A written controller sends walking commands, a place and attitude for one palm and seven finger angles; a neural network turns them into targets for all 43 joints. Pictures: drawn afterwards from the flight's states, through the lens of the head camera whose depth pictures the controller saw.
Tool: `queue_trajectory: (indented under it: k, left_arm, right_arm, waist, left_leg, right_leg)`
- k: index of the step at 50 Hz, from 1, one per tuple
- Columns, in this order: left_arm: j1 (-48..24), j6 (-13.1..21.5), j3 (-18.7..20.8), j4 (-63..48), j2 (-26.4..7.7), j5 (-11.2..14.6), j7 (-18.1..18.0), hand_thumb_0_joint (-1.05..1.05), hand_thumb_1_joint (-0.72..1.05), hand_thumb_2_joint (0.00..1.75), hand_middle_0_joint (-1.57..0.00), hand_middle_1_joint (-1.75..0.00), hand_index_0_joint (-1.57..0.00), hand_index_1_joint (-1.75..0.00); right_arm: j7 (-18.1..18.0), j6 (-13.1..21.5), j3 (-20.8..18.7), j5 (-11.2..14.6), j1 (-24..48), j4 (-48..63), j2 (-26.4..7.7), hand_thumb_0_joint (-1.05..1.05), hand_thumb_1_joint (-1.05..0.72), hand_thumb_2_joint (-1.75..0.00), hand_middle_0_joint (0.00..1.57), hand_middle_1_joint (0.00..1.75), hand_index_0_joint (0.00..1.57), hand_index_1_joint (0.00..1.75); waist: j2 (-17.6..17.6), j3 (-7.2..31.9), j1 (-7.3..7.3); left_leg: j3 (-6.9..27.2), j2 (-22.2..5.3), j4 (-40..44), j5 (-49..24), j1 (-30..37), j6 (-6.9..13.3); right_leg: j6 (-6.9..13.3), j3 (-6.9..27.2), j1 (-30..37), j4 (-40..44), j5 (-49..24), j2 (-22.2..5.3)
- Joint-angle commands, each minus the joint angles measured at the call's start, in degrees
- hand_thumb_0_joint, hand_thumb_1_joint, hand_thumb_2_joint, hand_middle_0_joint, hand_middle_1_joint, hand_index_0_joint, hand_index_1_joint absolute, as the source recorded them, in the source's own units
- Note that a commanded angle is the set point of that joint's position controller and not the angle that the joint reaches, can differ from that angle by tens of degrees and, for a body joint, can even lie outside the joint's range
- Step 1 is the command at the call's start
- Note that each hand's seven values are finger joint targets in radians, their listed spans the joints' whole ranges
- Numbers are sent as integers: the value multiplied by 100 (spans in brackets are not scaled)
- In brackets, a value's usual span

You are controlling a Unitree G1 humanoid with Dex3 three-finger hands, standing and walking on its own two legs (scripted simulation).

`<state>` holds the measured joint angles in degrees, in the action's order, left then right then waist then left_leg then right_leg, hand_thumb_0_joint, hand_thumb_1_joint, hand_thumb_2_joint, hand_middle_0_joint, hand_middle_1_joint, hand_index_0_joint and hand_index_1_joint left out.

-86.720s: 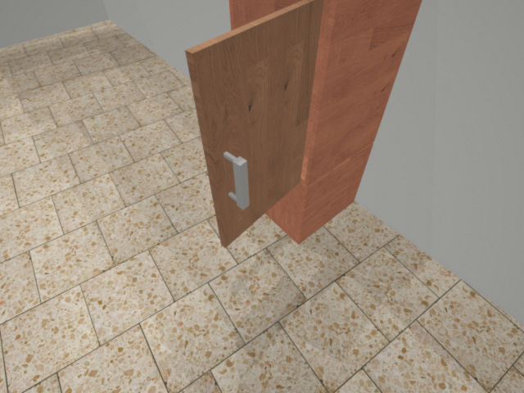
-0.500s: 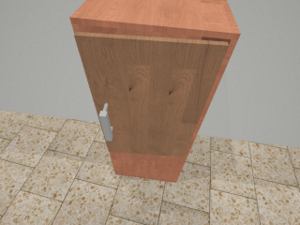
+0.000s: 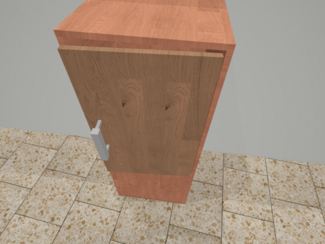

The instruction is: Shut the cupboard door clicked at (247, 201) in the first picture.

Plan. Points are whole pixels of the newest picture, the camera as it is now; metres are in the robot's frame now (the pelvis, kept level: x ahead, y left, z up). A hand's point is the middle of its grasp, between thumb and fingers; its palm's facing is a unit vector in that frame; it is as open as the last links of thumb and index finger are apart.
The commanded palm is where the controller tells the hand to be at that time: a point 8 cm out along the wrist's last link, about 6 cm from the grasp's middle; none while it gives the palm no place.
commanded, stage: come to a stop and stand still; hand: left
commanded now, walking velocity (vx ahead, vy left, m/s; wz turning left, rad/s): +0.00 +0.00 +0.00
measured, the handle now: (102, 140) +0.43 +0.23 -0.07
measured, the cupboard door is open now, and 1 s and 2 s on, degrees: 4 4 4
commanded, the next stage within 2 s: look again from close up in 0.04 s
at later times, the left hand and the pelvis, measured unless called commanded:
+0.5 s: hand out of the picture +0.00 +0.22 -0.17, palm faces +0.01 -0.97 -0.23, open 7.4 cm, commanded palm none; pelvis -0.01 +0.04 +0.00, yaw +0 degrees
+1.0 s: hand (80, 218) +0.18 +0.21 -0.03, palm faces +0.08 -1.00 -0.04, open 6.9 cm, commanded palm +0.10 +0.27 -0.07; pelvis -0.03 +0.02 -0.06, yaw +0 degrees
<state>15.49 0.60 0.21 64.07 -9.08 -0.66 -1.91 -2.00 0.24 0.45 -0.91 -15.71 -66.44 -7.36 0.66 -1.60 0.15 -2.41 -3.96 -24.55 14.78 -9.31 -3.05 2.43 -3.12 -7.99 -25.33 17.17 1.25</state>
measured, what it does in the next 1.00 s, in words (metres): lowers itself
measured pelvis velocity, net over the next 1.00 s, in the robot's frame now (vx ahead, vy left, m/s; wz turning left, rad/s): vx -0.03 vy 0.02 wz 0.00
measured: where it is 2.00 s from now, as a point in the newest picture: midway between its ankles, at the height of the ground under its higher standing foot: outside the picture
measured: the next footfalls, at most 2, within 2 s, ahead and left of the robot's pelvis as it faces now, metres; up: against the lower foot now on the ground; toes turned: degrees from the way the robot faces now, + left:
none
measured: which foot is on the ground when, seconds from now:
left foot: down 0.00-1.00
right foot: down 0.00-1.00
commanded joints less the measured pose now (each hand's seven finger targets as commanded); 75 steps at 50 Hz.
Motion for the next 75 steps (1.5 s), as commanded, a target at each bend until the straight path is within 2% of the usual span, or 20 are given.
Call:
queue_trajectory:
  k: [1,5,6,7,9,13,18,35,36,37,38,39,41,43,46,49,54,59,69,75]
  left_arm:
    - [421,94,115,-148,-588,3,-22,0,90,90,-20,-30,-20,-30]
    - [452,87,106,-120,-513,-3,-20,0,90,90,-20,-30,-20,-30]
    - [1086,233,143,125,-660,-54,-270,0,90,90,-20,-30,-20,-30]
    - [795,301,161,-200,-903,-55,-231,0,90,90,-20,-30,-20,-30]
    - [434,315,122,-367,-727,-61,-175,0,90,90,-20,-30,-20,-30]
    - [422,172,46,-432,-482,3,-122,0,90,90,-20,-30,-20,-30]
    - [423,47,5,-417,-461,-5,-45,0,90,90,-20,-30,-20,-30]
    - [324,50,23,-293,-667,14,-38,0,90,90,-20,-30,-20,-30]
    - [739,161,37,-135,-721,-66,-256,0,90,90,-20,-30,-20,-30]
    - [-4369,1799,2532,-9561,-4308,577,-322,0,90,90,-20,-30,-20,-30]
    - [63,1247,281,-7292,-1253,667,-316,0,90,90,-22,-32,-22,-32]
    - [1301,471,-121,-7184,141,1058,-329,0,90,90,-24,-34,-24,-34]
    - [472,648,335,-6035,-89,900,-270,0,90,90,-27,-38,-27,-38]
    - [1379,1451,1020,-4971,-345,1041,187,0,90,90,-31,-42,-31,-42]
    - [2583,2948,1529,-4787,-274,1384,1340,0,90,90,-36,-48,-36,-48]
    - [1827,4165,1693,-5047,-705,1681,2510,0,90,90,-42,-54,-42,-54]
    - [395,3592,1871,-6586,-1216,2300,2756,0,90,90,-51,-64,-51,-64]
    - [-594,3546,1357,-8307,-1310,1999,2365,0,90,90,-60,-74,-60,-74]
    - [665,2171,1788,-7179,-1379,1989,2119,0,90,90,-79,-94,-79,-94]
    - [664,2628,1576,-7443,-1124,1936,1820,0,90,90,-90,-106,-90,-106]
  right_arm:
    - [-27,76,-84,17,-294,168,-441,0,-90,-90,20,30,20,30]
    - [-38,82,-88,15,-338,153,-421,0,-90,-90,20,30,20,30]
    - [13,145,-171,80,412,596,-660,0,-90,-90,20,30,20,30]
    - [54,70,-129,71,-9,815,-315,0,-90,-90,20,30,20,30]
    - [89,90,-121,55,-319,777,-218,0,-90,-90,20,30,20,30]
    - [45,149,-114,29,-465,751,-603,0,-90,-90,20,30,20,30]
    - [54,108,-74,11,-272,866,-708,0,-90,-90,20,30,20,30]
    - [25,172,-30,24,-302,486,-768,0,-90,-90,20,30,20,30]
    - [67,185,-109,89,103,841,-984,0,-90,-90,20,30,20,30]
    - [-480,1376,-384,91,-445,2209,-2181,0,-90,-90,20,30,20,30]
    - [-565,1834,-97,386,-27,2290,-1469,0,-90,-90,20,30,20,30]
    - [-422,2066,-158,282,312,2403,-1178,0,-90,-90,20,30,20,30]
    - [-138,2171,-470,229,204,2369,-1271,0,-90,-90,20,30,20,30]
    - [-16,2108,-595,121,465,2760,-1328,0,-90,-90,20,30,20,30]
    - [208,2034,-728,44,674,3249,-1210,0,-90,-90,20,30,20,30]
    - [314,2018,-749,99,798,3618,-1237,0,-90,-90,20,30,20,30]
    - [53,1884,-688,280,969,4549,-1347,0,-90,-90,20,30,20,30]
    - [-240,1865,-528,212,661,4514,-1357,0,-90,-90,20,30,20,30]
    - [-300,1649,-396,304,814,4465,-1169,0,-90,-90,20,30,20,30]
    - [-215,1691,-402,222,696,4420,-1158,0,-90,-90,20,30,20,30]
  waist:
    - [-10,-113,55]
    - [-53,-204,45]
    - [49,-362,287]
    - [132,50,-101]
    - [-108,449,-205]
    - [-547,87,-123]
    - [-100,-603,-26]
    - [-75,-93,19]
    - [667,-86,151]
    - [-125,2293,-798]
    - [-2293,3064,-173]
    - [-2311,2419,13]
    - [-238,93,-311]
    - [1280,-57,-88]
    - [1191,1358,547]
    - [201,1606,450]
    - [29,2006,206]
    - [-315,2175,-264]
    - [-94,2235,197]
    - [-15,2281,131]
  left_leg:
    - [62,-174,162,-1033,-51,279]
    - [109,-186,207,-1072,-15,296]
    - [-171,-146,-1336,-687,-606,144]
    - [158,8,-1429,737,-948,307]
    - [-11,66,-840,322,-430,291]
    - [380,-253,-254,-1310,-272,470]
    - [565,-184,258,-112,-684,561]
    - [377,-154,211,-1412,-78,551]
    - [323,-315,-924,-2230,-376,386]
    - [275,33,-1098,-3154,1573,542]
    - [488,-24,-543,-4121,2158,460]
    - [465,27,-234,-4691,1481,183]
    - [605,149,-772,-2526,-568,177]
    - [459,390,-1518,-824,-1932,270]
    - [215,557,-2595,-1607,-2641,151]
    - [156,638,-3494,-710,-3604,159]
    - [71,600,-4192,836,-4495,354]
    - [302,367,-4534,893,-4332,535]
    - [430,400,-4126,942,-4667,455]
    - [514,377,-3952,698,-4498,430]
  right_leg:
    - [-42,577,-79,488,-2054,-779]
    - [-25,556,-191,500,-1835,-735]
    - [-421,1228,-274,503,-5050,-1262]
    - [-55,1270,188,317,-4889,-1547]
    - [383,841,109,70,-4105,-1286]
    - [81,510,-303,-155,-1511,-635]
    - [3,544,-613,147,-52,-518]
    - [-67,493,-196,44,-1283,-711]
    - [-183,763,-271,169,-3315,-958]
    - [-181,97,-391,-1167,-3610,-323]
    - [-189,-162,-1128,-1664,-1606,-36]
    - [-176,-322,-1250,-1663,-370,-42]
    - [-205,-313,-2003,-1004,-459,-162]
    - [-197,-308,-2463,-1160,-602,-223]
    - [-123,-219,-2410,-2691,-2179,-186]
    - [-58,359,-3108,-3381,-1500,-292]
    - [-143,1181,-3706,-2892,1670,-303]
    - [-163,1071,-4233,-2953,1798,-152]
    - [-165,796,-3769,-2884,2044,-151]
    - [-143,451,-3936,-3236,1415,-124]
